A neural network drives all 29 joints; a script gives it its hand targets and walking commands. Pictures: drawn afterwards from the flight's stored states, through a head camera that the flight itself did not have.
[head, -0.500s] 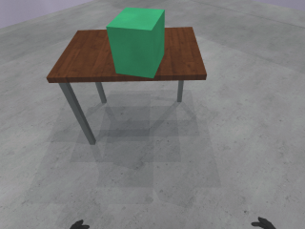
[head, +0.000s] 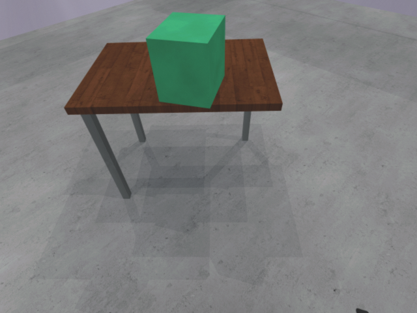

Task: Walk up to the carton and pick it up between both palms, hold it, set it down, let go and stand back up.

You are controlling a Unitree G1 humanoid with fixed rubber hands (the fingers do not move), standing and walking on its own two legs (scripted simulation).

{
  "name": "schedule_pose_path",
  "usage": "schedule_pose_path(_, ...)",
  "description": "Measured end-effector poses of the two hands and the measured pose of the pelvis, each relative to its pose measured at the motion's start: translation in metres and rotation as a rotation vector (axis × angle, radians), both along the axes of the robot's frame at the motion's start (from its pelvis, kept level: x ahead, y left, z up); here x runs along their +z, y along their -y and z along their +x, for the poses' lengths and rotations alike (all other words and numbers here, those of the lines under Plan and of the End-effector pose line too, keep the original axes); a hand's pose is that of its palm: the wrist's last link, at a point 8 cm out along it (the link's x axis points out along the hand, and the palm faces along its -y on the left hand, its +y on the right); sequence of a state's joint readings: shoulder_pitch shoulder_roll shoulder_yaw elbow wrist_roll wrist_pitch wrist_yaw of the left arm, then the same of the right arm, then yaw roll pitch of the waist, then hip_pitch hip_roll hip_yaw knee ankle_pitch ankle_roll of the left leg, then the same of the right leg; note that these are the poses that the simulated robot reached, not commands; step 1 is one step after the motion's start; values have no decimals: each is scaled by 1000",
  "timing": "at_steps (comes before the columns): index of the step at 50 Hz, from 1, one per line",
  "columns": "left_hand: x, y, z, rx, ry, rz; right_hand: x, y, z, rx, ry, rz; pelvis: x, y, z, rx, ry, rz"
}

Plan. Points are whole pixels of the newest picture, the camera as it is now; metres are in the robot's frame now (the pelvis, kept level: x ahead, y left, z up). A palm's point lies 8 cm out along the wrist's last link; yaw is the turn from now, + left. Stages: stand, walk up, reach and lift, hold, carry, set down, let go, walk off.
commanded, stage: stand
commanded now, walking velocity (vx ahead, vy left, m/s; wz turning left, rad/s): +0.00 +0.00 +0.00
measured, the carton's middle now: (191, 59) +0.97 +0.11 +0.02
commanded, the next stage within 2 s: walk up in 0.26 s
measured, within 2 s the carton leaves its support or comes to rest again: neither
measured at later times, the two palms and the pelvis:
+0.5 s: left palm out of the picture +0.08 +0.26 -0.11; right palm out of the picture +0.09 -0.29 -0.11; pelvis +0.00 +0.00 +0.00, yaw +0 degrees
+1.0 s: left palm out of the picture +0.14 +0.41 -0.13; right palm out of the picture +0.13 -0.15 -0.08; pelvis +0.10 +0.14 +0.01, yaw +1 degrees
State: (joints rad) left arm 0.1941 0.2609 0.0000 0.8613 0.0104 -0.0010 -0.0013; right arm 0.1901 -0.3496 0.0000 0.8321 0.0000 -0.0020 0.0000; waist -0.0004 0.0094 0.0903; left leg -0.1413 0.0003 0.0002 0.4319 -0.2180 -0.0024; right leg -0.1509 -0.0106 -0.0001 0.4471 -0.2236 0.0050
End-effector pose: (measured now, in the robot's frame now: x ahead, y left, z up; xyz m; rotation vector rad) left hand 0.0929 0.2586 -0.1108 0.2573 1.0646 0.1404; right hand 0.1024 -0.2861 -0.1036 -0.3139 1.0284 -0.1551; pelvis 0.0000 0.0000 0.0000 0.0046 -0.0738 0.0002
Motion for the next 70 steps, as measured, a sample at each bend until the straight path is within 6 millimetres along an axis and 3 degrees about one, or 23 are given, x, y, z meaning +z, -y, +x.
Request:
schedule_pose_path(26,-3,-4,-11,15,-44,-2,-3,3,-9,-16,-43,-3,2,-2,5,-2,0,-2)
schedule_pose_path(31,-5,-25,-23,20,-76,11,1,-6,2,22,-66,-18,3,-19,12,8,-13,-9)
schedule_pose_path(37,-15,-75,-30,43,-133,20,2,-39,27,57,-88,-37,-4,-59,35,15,-7,-41)
schedule_pose_path(40,-31,-107,-14,41,-128,18,-1,-63,39,59,-85,-60,-16,-86,54,21,3,-64)
schedule_pose_path(43,-43,-131,12,10,-110,13,-6,-87,36,17,-82,-66,-24,-108,67,12,31,-73)
schedule_pose_path(47,-29,-143,39,-17,-99,-18,12,-119,25,-42,-125,-53,-4,-126,83,5,24,-87)
schedule_pose_path(50,-15,-155,45,-7,-113,-28,27,-132,29,-50,-152,-61,13,-139,99,12,17,-88)
schedule_pose_path(57,-19,-185,51,33,-175,-23,31,-150,67,-33,-140,-100,11,-163,133,22,28,-94)
schedule_pose_path(70,-16,-209,110,69,-207,9,20,-183,154,-18,-113,-71,7,-184,210,16,21,-60)
